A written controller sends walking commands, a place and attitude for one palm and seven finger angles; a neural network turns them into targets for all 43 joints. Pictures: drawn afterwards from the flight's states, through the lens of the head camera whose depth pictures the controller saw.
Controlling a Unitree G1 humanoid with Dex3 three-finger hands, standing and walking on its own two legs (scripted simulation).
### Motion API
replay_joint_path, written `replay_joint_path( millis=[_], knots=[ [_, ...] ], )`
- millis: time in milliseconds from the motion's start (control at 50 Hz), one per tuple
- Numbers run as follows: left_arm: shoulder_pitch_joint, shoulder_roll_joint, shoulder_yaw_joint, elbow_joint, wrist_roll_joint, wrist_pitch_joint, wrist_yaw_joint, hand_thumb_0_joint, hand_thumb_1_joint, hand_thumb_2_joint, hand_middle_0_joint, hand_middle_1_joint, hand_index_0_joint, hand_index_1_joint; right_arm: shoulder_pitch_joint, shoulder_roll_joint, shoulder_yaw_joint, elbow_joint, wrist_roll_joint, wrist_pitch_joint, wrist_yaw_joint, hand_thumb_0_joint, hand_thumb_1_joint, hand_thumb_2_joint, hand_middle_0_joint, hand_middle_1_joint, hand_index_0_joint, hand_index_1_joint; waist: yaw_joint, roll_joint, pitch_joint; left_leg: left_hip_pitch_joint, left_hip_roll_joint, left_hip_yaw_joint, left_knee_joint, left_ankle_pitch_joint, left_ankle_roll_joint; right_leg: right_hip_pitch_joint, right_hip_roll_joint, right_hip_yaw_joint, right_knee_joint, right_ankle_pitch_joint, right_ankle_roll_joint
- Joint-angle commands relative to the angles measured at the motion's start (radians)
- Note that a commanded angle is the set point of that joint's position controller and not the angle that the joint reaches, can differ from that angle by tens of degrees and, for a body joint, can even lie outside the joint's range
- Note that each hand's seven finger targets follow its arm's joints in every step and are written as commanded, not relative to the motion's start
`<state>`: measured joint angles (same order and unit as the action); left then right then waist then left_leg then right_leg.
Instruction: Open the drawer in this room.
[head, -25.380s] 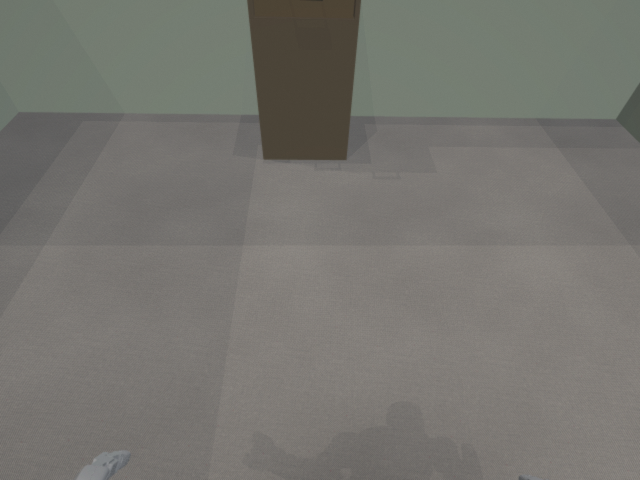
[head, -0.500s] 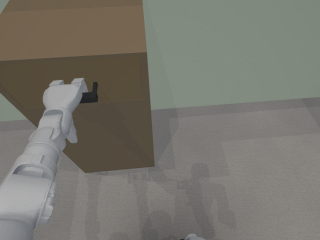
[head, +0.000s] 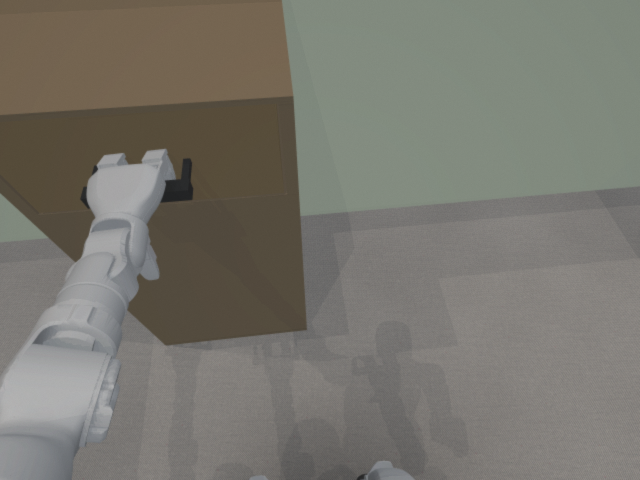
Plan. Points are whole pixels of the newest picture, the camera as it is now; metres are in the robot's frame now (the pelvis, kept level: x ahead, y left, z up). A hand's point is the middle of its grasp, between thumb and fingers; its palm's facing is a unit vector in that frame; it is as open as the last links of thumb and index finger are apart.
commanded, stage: lower the fingers behind the handle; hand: left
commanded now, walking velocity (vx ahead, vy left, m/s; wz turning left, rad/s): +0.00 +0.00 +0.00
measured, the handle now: (140, 181) +0.51 +0.23 +0.04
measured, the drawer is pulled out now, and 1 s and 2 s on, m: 0.00 0.00 0.11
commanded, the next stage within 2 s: close the thumb around the handle in 0.08 s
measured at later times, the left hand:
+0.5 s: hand (144, 218) +0.46 +0.23 +0.02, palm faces -0.05 -0.01 -1.00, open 10.9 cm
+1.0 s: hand (152, 217) +0.47 +0.22 +0.02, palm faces -0.04 -0.01 -1.00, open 5.2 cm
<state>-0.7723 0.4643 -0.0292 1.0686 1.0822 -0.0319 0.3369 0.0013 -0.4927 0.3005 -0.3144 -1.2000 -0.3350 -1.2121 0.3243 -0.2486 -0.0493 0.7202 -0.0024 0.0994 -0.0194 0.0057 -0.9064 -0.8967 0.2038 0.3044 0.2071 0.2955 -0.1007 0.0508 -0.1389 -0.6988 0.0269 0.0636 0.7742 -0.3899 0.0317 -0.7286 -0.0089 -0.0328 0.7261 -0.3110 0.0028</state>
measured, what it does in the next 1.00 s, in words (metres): stands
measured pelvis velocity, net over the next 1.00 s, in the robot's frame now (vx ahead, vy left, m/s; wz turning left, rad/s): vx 0.01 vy -0.01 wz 0.00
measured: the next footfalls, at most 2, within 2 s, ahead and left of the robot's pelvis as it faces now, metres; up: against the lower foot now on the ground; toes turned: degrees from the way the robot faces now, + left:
none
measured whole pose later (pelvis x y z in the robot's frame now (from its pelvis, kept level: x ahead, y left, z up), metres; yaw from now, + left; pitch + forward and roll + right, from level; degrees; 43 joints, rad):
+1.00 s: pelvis +0.01 -0.01 +0.00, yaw +0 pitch +18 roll -1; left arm -0.71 0.45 -0.03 1.00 1.09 -0.06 0.36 0.00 0.78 0.84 -0.39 -1.35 -0.42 -1.35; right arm 0.32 -0.26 -0.07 0.72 -0.01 0.10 -0.01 0.01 -0.91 -0.90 0.20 0.30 0.21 0.30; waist -0.08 0.06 -0.14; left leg -0.68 0.03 0.06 0.76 -0.40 0.02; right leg -0.72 0.00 -0.04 0.73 -0.33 -0.01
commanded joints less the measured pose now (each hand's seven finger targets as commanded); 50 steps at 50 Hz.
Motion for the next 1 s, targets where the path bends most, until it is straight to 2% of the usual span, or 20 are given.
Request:
replay_joint_path(
  millis=[0, 60, 100, 120, 140, 160, 200, 240, 260, 320, 500, 540, 620, 660, 700, 740, 780, 840, 900, 980],
  knots=[
    [-0.356, 0.223, 0.042, -0.201, -0.001, -0.043, 0.005, 0.0, -0.5, 0.3, -0.3, -1.2, -0.3, -1.2, 0.115, -0.167, -0.058, -0.072, -0.006, -0.019, -0.02, 0.0, -0.9, -0.9, 0.2, 0.3, 0.2, 0.3, 0.004, -0.013, -0.36, 0.229, -0.034, -0.049, -0.079, 0.376, 0.01, 0.22, 0.049, 0.001, -0.062, 0.268, -0.039],
    [-0.33, 0.234, 0.057, -0.211, 0.002, -0.069, 0.014, 0.0, -0.5, 0.3, -0.3, -1.2, -0.3, -1.2, 0.113, -0.166, -0.058, -0.077, -0.005, -0.021, -0.019, 0.0, -0.9, -0.9, 0.2, 0.3, 0.2, 0.3, 0.013, -0.017, -0.326, 0.205, -0.033, -0.048, -0.08, 0.349, 0.009, 0.201, 0.049, 0.001, -0.057, 0.245, -0.04],
    [-0.327, 0.274, 0.101, -0.247, 0.001, -0.085, 0.031, 0.0, -0.5, 0.3, -0.3, -1.2, -0.3, -1.2, 0.111, -0.168, -0.061, -0.079, -0.011, -0.02, -0.015, 0.0, -0.9, -0.9, 0.2, 0.3, 0.2, 0.3, 0.03, -0.007, -0.365, 0.207, -0.035, -0.049, -0.073, 0.379, 0.008, 0.226, 0.049, 0.003, -0.044, 0.268, -0.043],
    [-0.334, 0.276, 0.1, -0.266, 0.006, -0.089, 0.043, 0.0, -0.5, 0.3, -0.3, -1.2, -0.3, -1.2, 0.112, -0.165, -0.063, -0.081, -0.011, -0.02, -0.014, 0.0, -0.9, -0.9, 0.2, 0.3, 0.2, 0.3, 0.025, 0.011, -0.392, 0.215, -0.037, -0.045, -0.065, 0.391, 0.008, 0.228, 0.049, 0.008, -0.039, 0.285, -0.041],
    [-0.323, 0.28, 0.107, -0.242, 0.009, -0.084, 0.054, 0.0, -0.5, 0.3, -0.3, -1.2, -0.3, -1.2, 0.113, -0.165, -0.063, -0.074, -0.011, -0.018, -0.012, 0.0, -0.9, -0.9, 0.2, 0.3, 0.2, 0.3, 0.024, -0.011, -0.368, 0.195, -0.038, -0.045, -0.063, 0.384, 0.007, 0.223, 0.049, 0.005, -0.037, 0.283, -0.04],
    [-0.339, 0.263, 0.091, -0.253, 0.013, -0.081, 0.064, 0.0, -0.5, 0.3, -0.3, -1.2, -0.3, -1.2, 0.112, -0.164, -0.064, -0.075, -0.011, -0.021, -0.01, 0.0, -0.9, -0.9, 0.2, 0.3, 0.2, 0.3, 0.019, 0.008, -0.366, 0.196, -0.038, -0.046, -0.063, 0.383, 0.004, 0.209, 0.049, 0.001, -0.034, 0.278, -0.041],
    [-0.362, 0.237, 0.075, -0.253, 0.021, -0.07, 0.082, 0.0, -0.388, 0.348, -0.308, -1.212, -0.308, -1.212, 0.111, -0.164, -0.07, -0.066, -0.013, -0.022, -0.004, 0.0, -0.9, -0.9, 0.2, 0.3, 0.2, 0.3, 0.006, 0.003, -0.376, 0.213, -0.034, -0.052, -0.055, 0.403, 0.003, 0.188, 0.052, -0.005, -0.031, 0.274, -0.042],
    [-0.351, 0.247, 0.084, -0.242, 0.018, -0.052, 0.092, 0.0, -0.276, 0.396, -0.316, -1.224, -0.316, -1.224, 0.12, -0.167, -0.072, -0.061, -0.012, -0.023, 0.001, 0.0, -0.9, -0.9, 0.2, 0.3, 0.2, 0.3, 0.013, 0.015, -0.399, 0.233, -0.032, -0.053, -0.052, 0.417, 0.0, 0.185, 0.053, -0.006, -0.028, 0.275, -0.041],
    [-0.379, 0.216, 0.053, -0.248, 0.015, -0.042, 0.092, 0.0, -0.22, 0.42, -0.32, -1.23, -0.32, -1.23, 0.117, -0.166, -0.072, -0.062, -0.011, -0.024, 0.001, 0.0, -0.9, -0.9, 0.2, 0.3, 0.2, 0.3, 0.0, 0.032, -0.402, 0.244, -0.032, -0.052, -0.052, 0.419, -0.001, 0.178, 0.054, -0.006, -0.03, 0.279, -0.041],
    [-0.387, 0.223, 0.058, -0.231, 0.011, -0.021, 0.083, 0.0, -0.052, 0.492, -0.332, -1.248, -0.332, -1.248, 0.128, -0.169, -0.075, -0.05, -0.012, -0.019, 0.0, 0.0, -0.9, -0.9, 0.2, 0.3, 0.2, 0.3, -0.005, 0.009, -0.437, 0.265, -0.03, -0.057, -0.046, 0.452, -0.001, 0.194, 0.053, -0.004, -0.03, 0.304, -0.037],
    [-0.432, 0.172, 0.0, -0.216, 0.004, -0.02, 0.033, 0.0, 0.452, 0.708, -0.368, -1.302, -0.368, -1.302, 0.122, -0.164, -0.066, -0.058, -0.006, -0.02, -0.013, 0.0, -0.9, -0.9, 0.2, 0.3, 0.2, 0.3, -0.025, -0.01, -0.358, 0.257, -0.032, -0.06, -0.067, 0.402, 0.006, 0.183, 0.051, -0.005, -0.058, 0.273, -0.039],
    [-0.384, 0.189, 0.025, -0.212, 0.007, -0.031, 0.029, 0.0, 0.564, 0.756, -0.376, -1.314, -0.376, -1.314, 0.126, -0.163, -0.067, -0.062, -0.007, -0.02, -0.013, 0.0, -0.9, -0.9, 0.2, 0.3, 0.2, 0.3, -0.006, -0.005, -0.38, 0.263, -0.033, -0.059, -0.061, 0.421, 0.005, 0.191, 0.053, -0.003, -0.047, 0.286, -0.04],
    [-0.385, 0.189, 0.031, -0.24, 0.007, -0.05, 0.038, 0.0, 0.788, 0.852, -0.392, -1.338, -0.392, -1.338, 0.127, -0.158, -0.066, -0.068, -0.01, -0.022, -0.01, 0.0, -0.9, -0.9, 0.2, 0.3, 0.2, 0.3, 0.002, 0.019, -0.396, 0.252, -0.035, -0.053, -0.054, 0.444, 0.004, 0.205, 0.051, -0.002, -0.035, 0.313, -0.041],
    [-0.353, 0.212, 0.058, -0.237, 0.009, -0.047, 0.048, 0.0, 0.9, 0.9, -0.4, -1.35, -0.4, -1.35, 0.123, -0.16, -0.067, -0.067, -0.013, -0.02, -0.007, 0.0, -0.9, -0.9, 0.2, 0.3, 0.2, 0.3, 0.01, -0.002, -0.397, 0.239, -0.034, -0.047, -0.05, 0.459, 0.004, 0.221, 0.052, -0.001, -0.032, 0.34, -0.039],
    [-0.341, 0.249, 0.09, -0.238, 0.009, -0.044, 0.056, 0.0, 0.9, 0.9, -0.4, -1.35, -0.4, -1.35, 0.12, -0.164, -0.065, -0.068, -0.015, -0.016, -0.005, 0.0, -0.9, -0.9, 0.2, 0.3, 0.2, 0.3, 0.019, -0.018, -0.41, 0.213, -0.039, -0.043, -0.05, 0.453, 0.006, 0.257, 0.05, 0.006, -0.031, 0.36, -0.039],
    [-0.323, 0.231, 0.079, -0.258, 0.015, -0.042, 0.065, 0.0, 0.9, 0.9, -0.4, -1.35, -0.4, -1.35, 0.117, -0.158, -0.068, -0.07, -0.013, -0.016, -0.003, 0.0, -0.9, -0.9, 0.2, 0.3, 0.2, 0.3, 0.027, 0.005, -0.432, 0.228, -0.038, -0.04, -0.049, 0.474, 0.004, 0.256, 0.049, 0.004, -0.024, 0.373, -0.039],
    [-0.309, 0.203, 0.063, -0.258, 0.014, -0.033, 0.069, 0.0, 0.9, 0.9, -0.4, -1.35, -0.4, -1.35, 0.115, -0.156, -0.073, -0.069, -0.013, -0.016, 0.001, 0.0, -0.9, -0.9, 0.2, 0.3, 0.2, 0.3, 0.02, -0.003, -0.424, 0.236, -0.036, -0.035, -0.047, 0.482, 0.004, 0.254, 0.05, 0.003, -0.031, 0.38, -0.036],
    [-0.344, 0.207, 0.054, -0.25, 0.011, -0.023, 0.07, 0.0, 0.9, 0.9, -0.4, -1.35, -0.4, -1.35, 0.114, -0.161, -0.072, -0.064, -0.008, -0.015, -0.001, 0.0, -0.9, -0.9, 0.2, 0.3, 0.2, 0.3, 0.002, -0.036, -0.383, 0.216, -0.037, -0.037, -0.058, 0.422, 0.007, 0.245, 0.05, 0.005, -0.045, 0.345, -0.033],
    [-0.355, 0.211, 0.058, -0.263, 0.005, -0.02, 0.068, 0.0, 0.9, 0.9, -0.4, -1.35, -0.4, -1.35, 0.112, -0.159, -0.071, -0.065, -0.01, -0.015, -0.003, 0.0, -0.9, -0.9, 0.2, 0.3, 0.2, 0.3, 0.012, -0.004, -0.414, 0.235, -0.041, -0.035, -0.064, 0.437, 0.007, 0.269, 0.048, 0.009, -0.047, 0.359, -0.037],
    [-0.334, 0.21, 0.053, -0.26, 0.002, -0.021, 0.056, 0.0, 0.9, 0.9, -0.4, -1.35, -0.4, -1.35, 0.108, -0.158, -0.069, -0.067, -0.007, -0.016, -0.008, 0.0, -0.9, -0.9, 0.2, 0.3, 0.2, 0.3, 0.012, -0.009, -0.402, 0.234, -0.041, -0.033, -0.07, 0.428, 0.008, 0.274, 0.048, 0.008, -0.05, 0.36, -0.035]
  ],
)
